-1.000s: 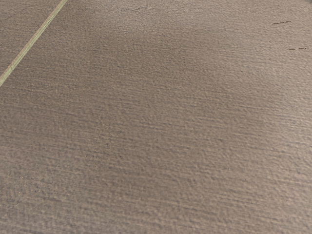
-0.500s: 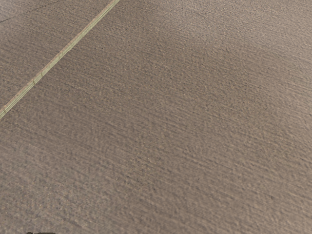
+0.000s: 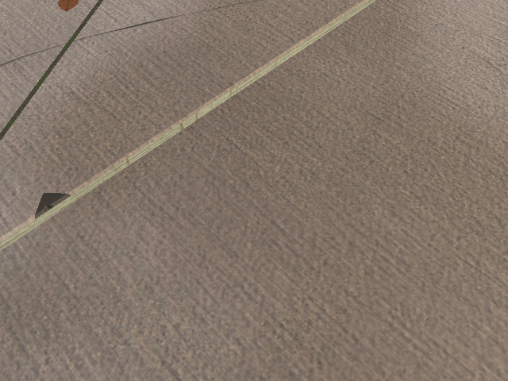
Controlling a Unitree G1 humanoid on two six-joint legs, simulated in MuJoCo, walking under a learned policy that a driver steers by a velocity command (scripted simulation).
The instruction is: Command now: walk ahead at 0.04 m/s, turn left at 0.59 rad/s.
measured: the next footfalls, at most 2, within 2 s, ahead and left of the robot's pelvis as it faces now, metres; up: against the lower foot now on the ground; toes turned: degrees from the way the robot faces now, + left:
left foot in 0.16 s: +0.04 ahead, +0.14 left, +0.00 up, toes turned +9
right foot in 0.62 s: +0.09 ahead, -0.09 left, +0.00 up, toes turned +18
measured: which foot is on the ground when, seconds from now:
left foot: up 0.00-0.14, down 0.16-1.00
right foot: down 0.00-0.16, up 0.18-0.60, down 0.62-1.00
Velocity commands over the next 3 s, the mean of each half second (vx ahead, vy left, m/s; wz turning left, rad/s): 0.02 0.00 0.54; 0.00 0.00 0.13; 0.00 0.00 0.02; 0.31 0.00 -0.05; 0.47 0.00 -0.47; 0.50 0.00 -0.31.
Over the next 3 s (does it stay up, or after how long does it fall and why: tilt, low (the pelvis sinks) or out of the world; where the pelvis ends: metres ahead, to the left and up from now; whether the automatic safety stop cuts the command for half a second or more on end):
stays up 0.72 0.16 0.01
